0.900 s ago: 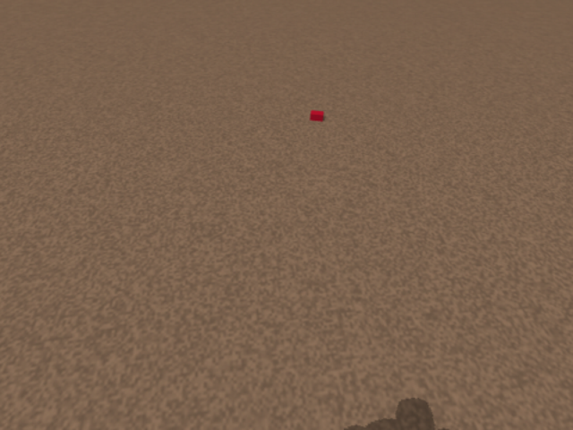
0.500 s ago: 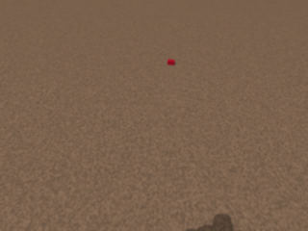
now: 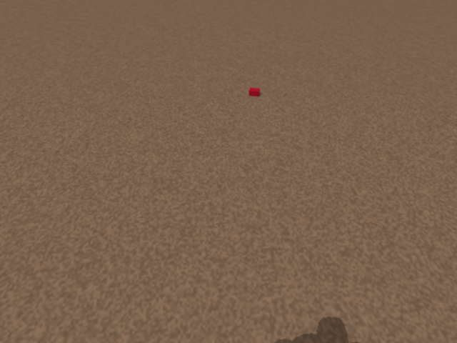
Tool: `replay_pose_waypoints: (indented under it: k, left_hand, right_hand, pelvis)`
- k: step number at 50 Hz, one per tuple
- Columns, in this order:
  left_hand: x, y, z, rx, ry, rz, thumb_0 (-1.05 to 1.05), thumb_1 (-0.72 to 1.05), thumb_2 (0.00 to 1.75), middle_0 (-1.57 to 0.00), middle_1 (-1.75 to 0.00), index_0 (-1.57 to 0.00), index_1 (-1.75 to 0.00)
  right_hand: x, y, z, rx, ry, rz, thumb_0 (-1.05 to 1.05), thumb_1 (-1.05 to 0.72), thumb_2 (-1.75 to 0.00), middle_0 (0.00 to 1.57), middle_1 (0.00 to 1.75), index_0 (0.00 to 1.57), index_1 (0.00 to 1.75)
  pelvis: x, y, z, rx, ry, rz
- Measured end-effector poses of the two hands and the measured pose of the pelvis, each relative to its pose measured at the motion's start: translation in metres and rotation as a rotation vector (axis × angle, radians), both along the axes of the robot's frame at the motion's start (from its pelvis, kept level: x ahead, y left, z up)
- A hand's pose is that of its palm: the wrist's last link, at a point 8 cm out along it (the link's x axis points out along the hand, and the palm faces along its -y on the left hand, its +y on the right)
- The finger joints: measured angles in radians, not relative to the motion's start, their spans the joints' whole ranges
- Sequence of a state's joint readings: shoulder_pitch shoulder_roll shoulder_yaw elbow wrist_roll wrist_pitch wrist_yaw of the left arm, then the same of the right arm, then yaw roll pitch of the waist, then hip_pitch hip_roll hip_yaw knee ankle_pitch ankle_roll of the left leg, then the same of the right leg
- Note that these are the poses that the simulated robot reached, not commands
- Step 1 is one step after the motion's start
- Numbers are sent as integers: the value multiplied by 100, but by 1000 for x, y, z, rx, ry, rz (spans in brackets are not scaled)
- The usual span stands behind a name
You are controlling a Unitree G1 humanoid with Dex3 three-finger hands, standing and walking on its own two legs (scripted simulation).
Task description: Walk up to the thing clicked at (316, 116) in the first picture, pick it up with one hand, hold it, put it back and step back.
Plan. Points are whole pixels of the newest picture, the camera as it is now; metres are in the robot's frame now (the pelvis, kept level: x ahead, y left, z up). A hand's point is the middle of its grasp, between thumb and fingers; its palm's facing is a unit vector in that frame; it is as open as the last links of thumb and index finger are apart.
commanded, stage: stand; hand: left
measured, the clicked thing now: (254, 92) +2.23 -0.14 -0.76
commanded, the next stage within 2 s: walk up in 0.22 s
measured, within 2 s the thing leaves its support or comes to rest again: neither
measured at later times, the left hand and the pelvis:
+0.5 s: hand out of the picture +0.17 +0.24 -0.13, palm faces -0.16 -0.91 -0.39, open 7.4 cm; pelvis +0.06 -0.05 -0.01, yaw -7 degrees
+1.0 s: hand (166, 259) +0.38 +0.18 -0.17, palm faces -0.18 -0.92 -0.36, open 7.4 cm; pelvis +0.31 -0.10 -0.03, yaw -11 degrees
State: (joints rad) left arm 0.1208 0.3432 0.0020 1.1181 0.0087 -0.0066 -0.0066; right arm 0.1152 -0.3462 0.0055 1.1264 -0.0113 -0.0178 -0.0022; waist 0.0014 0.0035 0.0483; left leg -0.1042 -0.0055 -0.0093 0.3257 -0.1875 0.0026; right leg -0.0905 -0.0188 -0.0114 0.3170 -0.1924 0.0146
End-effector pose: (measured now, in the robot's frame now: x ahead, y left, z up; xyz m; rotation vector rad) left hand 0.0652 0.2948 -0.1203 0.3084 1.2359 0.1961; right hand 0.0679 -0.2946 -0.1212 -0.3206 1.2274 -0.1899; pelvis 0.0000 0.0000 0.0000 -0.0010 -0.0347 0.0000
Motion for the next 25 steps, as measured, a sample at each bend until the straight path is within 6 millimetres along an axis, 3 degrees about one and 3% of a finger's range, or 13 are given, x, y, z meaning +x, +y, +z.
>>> replay_pose_waypoints:
  k: [12, 15, 19, 25]
  left_hand:
    - [1, -1, 0, -9, 0, 1, 1, 90, 89, -20, -30, -20, -30]
    - [8, 4, 1, -14, -3, -27, 1, 90, 89, -20, -30, -20, -30]
    - [37, 5, 9, 12, -3, -95, 1, 90, 89, -20, -30, -20, -30]
    - [108, -15, 28, 56, -73, -177, 1, 91, 89, -20, -30, -20, -30]
  right_hand:
    - [2, -2, 1, 2, -2, 0, 1, -91, -89, 20, 30, 20, 30]
    - [5, -11, 4, 11, -67, -19, 1, -90, -89, 21, 30, 21, 30]
    - [-4, -36, 9, -8, -109, -70, 1, -90, -89, 21, 30, 21, 30]
    - [-10, -93, 3, -39, -63, -142, 1, -90, -89, 21, 30, 21, 30]
  pelvis:
    - [3, -1, 0, 0, 8, -2]
    - [8, -3, -4, 13, 25, -39]
    - [20, -15, -5, 21, 30, -74]
    - [59, -50, -11, 25, 12, -123]
